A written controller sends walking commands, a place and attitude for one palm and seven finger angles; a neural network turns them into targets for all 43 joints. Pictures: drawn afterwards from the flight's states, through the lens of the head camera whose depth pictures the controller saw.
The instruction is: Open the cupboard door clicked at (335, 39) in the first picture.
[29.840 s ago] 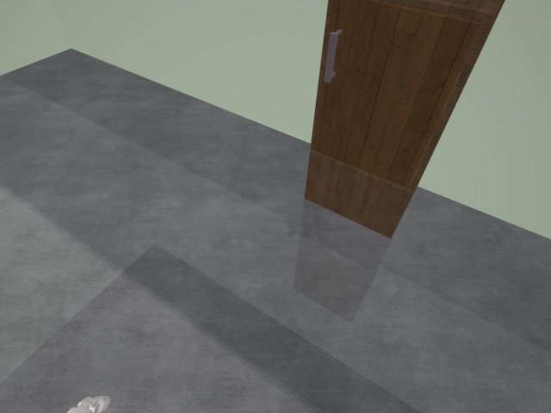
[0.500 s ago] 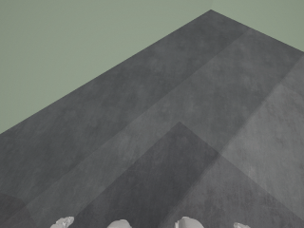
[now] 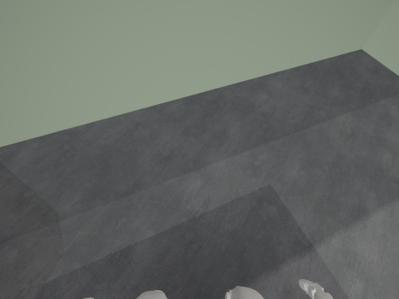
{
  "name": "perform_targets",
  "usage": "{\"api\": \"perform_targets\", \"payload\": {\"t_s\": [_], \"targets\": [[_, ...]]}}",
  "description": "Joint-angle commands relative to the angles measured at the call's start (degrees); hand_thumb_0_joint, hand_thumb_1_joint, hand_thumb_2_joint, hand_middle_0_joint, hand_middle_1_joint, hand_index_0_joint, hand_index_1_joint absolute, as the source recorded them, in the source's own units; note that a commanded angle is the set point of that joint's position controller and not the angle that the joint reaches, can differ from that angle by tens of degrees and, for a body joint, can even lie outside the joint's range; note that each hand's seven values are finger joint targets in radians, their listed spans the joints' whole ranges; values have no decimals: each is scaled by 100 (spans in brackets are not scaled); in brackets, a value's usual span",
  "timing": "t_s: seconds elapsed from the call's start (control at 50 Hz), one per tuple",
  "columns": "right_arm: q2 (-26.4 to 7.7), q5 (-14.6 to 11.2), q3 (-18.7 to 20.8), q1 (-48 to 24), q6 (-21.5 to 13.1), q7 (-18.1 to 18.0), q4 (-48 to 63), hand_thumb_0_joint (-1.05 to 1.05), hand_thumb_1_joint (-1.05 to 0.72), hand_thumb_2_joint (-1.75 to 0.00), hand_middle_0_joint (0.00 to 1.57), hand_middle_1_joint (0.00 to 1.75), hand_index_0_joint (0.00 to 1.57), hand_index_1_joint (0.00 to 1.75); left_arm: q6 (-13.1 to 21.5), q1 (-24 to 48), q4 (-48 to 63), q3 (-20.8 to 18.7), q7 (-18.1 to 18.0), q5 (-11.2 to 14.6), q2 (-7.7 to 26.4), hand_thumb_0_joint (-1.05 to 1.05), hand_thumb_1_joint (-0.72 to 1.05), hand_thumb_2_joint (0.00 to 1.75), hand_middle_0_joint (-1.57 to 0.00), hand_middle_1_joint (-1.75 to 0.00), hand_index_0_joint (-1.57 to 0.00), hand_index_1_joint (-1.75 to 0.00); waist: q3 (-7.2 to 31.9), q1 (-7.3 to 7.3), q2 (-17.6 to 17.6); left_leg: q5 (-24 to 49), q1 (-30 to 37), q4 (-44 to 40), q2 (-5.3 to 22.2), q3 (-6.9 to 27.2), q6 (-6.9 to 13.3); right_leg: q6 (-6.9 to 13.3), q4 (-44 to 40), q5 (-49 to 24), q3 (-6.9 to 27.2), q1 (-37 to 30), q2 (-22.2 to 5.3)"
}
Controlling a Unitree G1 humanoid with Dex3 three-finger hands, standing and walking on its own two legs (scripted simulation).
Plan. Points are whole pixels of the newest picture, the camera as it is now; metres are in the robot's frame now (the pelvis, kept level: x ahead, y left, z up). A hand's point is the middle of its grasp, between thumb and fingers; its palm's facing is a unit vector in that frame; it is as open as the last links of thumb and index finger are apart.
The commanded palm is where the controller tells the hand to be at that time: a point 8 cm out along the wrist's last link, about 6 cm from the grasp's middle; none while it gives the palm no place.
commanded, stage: turn to face it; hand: left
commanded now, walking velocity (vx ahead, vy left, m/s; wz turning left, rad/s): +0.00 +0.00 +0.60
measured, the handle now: out of the picture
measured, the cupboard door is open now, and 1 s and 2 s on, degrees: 44 44 44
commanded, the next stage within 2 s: take the last steps up to it in 1.86 s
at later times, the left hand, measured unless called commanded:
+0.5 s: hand out of the picture +0.02 +0.18 -0.17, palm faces +0.31 -0.93 -0.20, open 7.4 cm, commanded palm none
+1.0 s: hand out of the picture -0.02 +0.15 -0.15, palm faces +0.57 -0.78 -0.26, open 7.4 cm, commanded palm none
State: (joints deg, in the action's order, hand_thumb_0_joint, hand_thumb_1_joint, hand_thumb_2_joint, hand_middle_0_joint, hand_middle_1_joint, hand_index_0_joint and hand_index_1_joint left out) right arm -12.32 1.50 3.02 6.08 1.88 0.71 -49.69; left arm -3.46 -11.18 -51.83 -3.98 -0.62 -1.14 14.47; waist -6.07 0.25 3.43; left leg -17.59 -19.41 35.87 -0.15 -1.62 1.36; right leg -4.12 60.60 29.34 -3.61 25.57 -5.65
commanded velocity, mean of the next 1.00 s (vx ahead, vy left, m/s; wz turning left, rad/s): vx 0.00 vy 0.00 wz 0.60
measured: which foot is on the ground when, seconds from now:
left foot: down 0.00-0.20, up 0.22-0.48, down 0.50-0.80, up 0.82-1.00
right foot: up 0.00-0.18, down 0.20-0.48, up 0.50-0.78, down 0.80-1.00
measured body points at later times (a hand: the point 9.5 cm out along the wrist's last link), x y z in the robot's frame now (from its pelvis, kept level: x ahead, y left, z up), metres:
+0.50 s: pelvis +0.01 -0.03 +0.00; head +0.05 +0.01 +0.44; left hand +0.00 +0.23 -0.15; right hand +0.18 -0.25 -0.13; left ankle -0.02 +0.08 -0.73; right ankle +0.02 -0.17 -0.72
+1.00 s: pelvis +0.03 -0.06 +0.01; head +0.07 -0.03 +0.46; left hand -0.05 +0.19 -0.13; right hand +0.26 -0.22 -0.13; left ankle -0.05 +0.04 -0.67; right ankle +0.09 -0.17 -0.73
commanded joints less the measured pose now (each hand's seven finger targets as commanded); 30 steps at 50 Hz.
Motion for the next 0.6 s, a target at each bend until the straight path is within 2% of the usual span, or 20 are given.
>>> {"api": "perform_targets", "payload": {"t_s": [0.0,0.04,0.1,0.14,0.16,0.18,0.2,0.22,0.24,0.26,0.28,0.36,0.38,0.42,0.44,0.46,0.48,0.5,0.52,0.58], "targets": [[-1283,12,313,234,-97,-144,299,0,-90,-90,20,30,20,30,168,197,598,-124,23,32,433,0,90,90,-20,-30,-20,-30,848,-115,-1326,2301,875,-1499,1378,1541,792,-60,-208,-329,310,347,61],[-1325,22,345,201,-74,-127,290,0,-90,-90,20,30,20,30,182,204,615,-108,39,33,401,0,90,90,-20,-30,-20,-30,880,-114,-1268,1899,694,-1482,1241,1499,710,-24,-932,-344,181,-92,228],[-1347,13,390,86,-16,-107,326,0,-90,-90,20,30,20,30,217,-56,578,-109,27,47,392,0,90,90,-20,-30,-20,-30,908,-27,-1393,1576,264,-1330,1142,1757,651,32,-1976,-664,38,-883,473],[-1236,-43,394,-121,5,-86,398,0,-90,-90,20,30,20,30,297,-527,508,-165,1,37,567,0,90,90,-20,-30,-20,-30,963,245,-952,1046,-319,-846,789,1597,341,86,-3350,-1467,69,-1866,410],[-913,-93,358,-80,17,-55,483,0,-90,-90,20,30,20,30,355,-693,495,-256,-57,-34,968,0,90,90,-20,-30,-20,-30,968,331,176,-84,-1218,139,196,1058,-30,403,-4310,-1121,1212,-2514,-679],[-644,-97,305,-144,7,-14,632,0,-90,-90,20,30,20,30,358,-637,558,-308,-85,-87,1397,0,90,90,-20,-30,-20,-30,808,391,1462,-1682,-1628,1722,-420,235,-361,1101,-4799,-1343,2593,-2168,-2130],[-828,-51,318,-81,38,24,619,0,-90,-90,20,30,20,30,352,-460,641,-248,-96,-48,1346,0,90,90,-20,-30,-20,-30,745,286,1040,-1654,-1402,2817,-105,477,-274,1419,-4705,-1161,2352,-1472,-2238],[-756,-42,360,-151,107,30,492,0,-90,-90,20,30,20,30,349,-159,677,-208,-118,-29,1085,0,90,90,-20,-30,-20,-30,576,117,1241,-1335,-1508,3432,25,517,-303,1296,-4618,-1319,2079,-1253,-1834],[-774,-49,355,38,136,53,417,0,-90,-90,20,30,20,30,322,162,757,-166,-136,-24,892,0,90,90,-20,-30,-20,-30,579,-48,1238,-1040,-1451,3585,178,436,-351,1202,-4435,-1812,1417,-1278,-1607],[-674,-53,307,63,131,83,341,0,-90,-90,20,30,20,30,337,294,785,-114,-130,-32,751,0,90,90,-20,-30,-20,-30,537,-126,1126,-926,-1323,3304,239,268,-424,1102,-4246,-2566,802,-1321,-1369],[-588,-69,261,-16,132,103,335,0,-90,-90,20,30,20,30,362,199,771,-104,-124,-36,735,0,90,90,-20,-30,-20,-30,517,-73,973,-934,-1179,2863,227,95,-478,1063,-4116,-3212,520,-1416,-1301],[-376,-115,157,-276,56,133,385,0,-90,-90,20,30,20,30,378,-307,543,-207,-117,-62,1050,0,90,90,-20,-30,-20,-30,729,216,769,-984,-645,1004,95,-362,-466,1059,-3580,-4375,218,-2106,-1469],[-399,-117,144,-163,37,127,363,0,-90,-90,20,30,20,30,374,-317,514,-221,-106,-54,1105,0,90,90,-20,-30,-20,-30,834,169,777,-806,-459,582,43,-436,-444,999,-3402,-4440,135,-2174,-1462],[-535,-95,160,173,-5,113,285,0,-90,-90,20,30,20,30,350,-279,501,-246,-64,1,1118,0,90,90,-20,-30,-20,-30,966,2,634,55,320,-471,-42,-494,-366,673,-2873,-4114,-172,-1879,-1333],[-772,-84,231,516,-50,117,219,0,-90,-90,20,30,20,30,326,-195,528,-234,-47,32,1006,0,90,90,-20,-30,-20,-30,1169,-212,21,939,1149,-1155,236,-79,-239,402,-2113,-3508,-387,-1311,-1218],[-1492,-10,402,906,-101,73,214,0,-90,-90,20,30,20,30,282,-233,744,-170,-1,82,620,0,90,90,-20,-30,-20,-30,1413,-394,-1753,2895,2130,-1324,1806,2060,539,-94,-800,-716,-682,300,-416],[-1829,-5,479,1308,-49,6,90,0,-90,-90,20,30,20,30,244,235,967,-56,-17,33,498,0,90,90,-20,-30,-20,-30,1331,-627,-1978,3820,2043,-1439,2559,2791,1281,-122,83,1038,-141,921,-102],[-1708,19,455,1337,-61,-53,46,0,-90,-90,20,30,20,30,207,532,1008,-87,-53,7,569,0,90,90,-20,-30,-20,-30,1233,-656,-1400,2923,1668,-1431,2331,2649,1301,-50,448,729,207,954,-92],[-1597,27,431,1078,-80,-119,105,0,-90,-90,20,30,20,30,205,619,899,-102,-56,25,456,0,90,90,-20,-30,-20,-30,1065,-526,-1773,2606,1308,-1477,1983,2465,1155,-48,548,376,357,998,-93],[-1274,23,320,404,-109,-159,242,0,-90,-90,20,30,20,30,171,350,643,-116,21,32,437,0,90,90,-20,-30,-20,-30,835,-163,-1454,2446,887,-1462,1404,1718,788,-60,95,-279,359,551,15]]}}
